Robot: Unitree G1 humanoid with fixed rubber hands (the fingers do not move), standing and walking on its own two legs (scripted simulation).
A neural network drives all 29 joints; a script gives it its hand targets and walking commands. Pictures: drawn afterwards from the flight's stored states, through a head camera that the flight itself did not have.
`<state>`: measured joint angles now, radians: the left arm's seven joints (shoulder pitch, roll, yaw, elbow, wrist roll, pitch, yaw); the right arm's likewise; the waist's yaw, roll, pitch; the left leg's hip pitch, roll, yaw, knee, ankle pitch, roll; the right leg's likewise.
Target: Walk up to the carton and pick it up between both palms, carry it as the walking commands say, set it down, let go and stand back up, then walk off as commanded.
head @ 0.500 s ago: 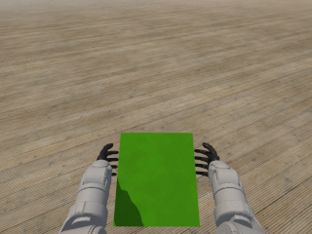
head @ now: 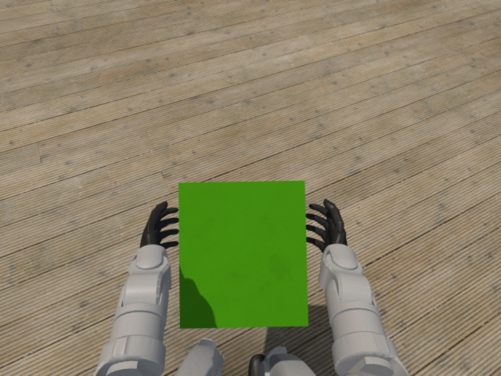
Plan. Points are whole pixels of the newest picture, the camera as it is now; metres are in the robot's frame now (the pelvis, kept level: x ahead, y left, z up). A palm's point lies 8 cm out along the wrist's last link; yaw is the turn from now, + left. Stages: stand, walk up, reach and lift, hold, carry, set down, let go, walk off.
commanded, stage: set down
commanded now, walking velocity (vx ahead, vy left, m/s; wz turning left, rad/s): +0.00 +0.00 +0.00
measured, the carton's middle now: (243, 245) +0.37 +0.04 -0.16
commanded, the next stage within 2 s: none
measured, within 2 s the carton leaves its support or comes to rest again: neither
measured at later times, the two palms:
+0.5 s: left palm (173, 246) +0.35 +0.18 -0.15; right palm (323, 254) +0.36 -0.12 -0.13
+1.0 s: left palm (181, 247) +0.38 +0.17 -0.23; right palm (312, 255) +0.38 -0.12 -0.22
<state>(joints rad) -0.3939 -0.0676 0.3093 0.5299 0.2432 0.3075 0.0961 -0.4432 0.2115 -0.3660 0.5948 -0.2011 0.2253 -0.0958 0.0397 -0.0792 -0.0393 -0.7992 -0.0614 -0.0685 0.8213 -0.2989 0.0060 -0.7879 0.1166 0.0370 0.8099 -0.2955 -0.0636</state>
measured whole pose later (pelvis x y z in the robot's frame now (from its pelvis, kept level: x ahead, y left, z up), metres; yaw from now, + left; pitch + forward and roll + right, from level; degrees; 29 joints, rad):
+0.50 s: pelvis -0.03 +0.03 -0.08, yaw -1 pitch +31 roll +0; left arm -0.58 -0.09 0.28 0.62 0.13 0.27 0.22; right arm -0.60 0.10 -0.37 0.63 -0.14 0.23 -0.14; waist -0.01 -0.06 -0.18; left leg -1.35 -0.10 0.00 1.19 -0.38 0.06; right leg -1.35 0.11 0.08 1.20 -0.39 0.01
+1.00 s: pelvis -0.04 +0.03 -0.16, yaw -1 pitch +36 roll -1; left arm -0.75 -0.02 0.27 0.72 0.08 0.25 0.25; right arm -0.76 0.05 -0.36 0.73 -0.10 0.20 -0.18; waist -0.01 -0.02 -0.18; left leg -1.67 -0.12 -0.01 1.52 -0.48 0.04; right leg -1.66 0.13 0.04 1.52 -0.49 0.00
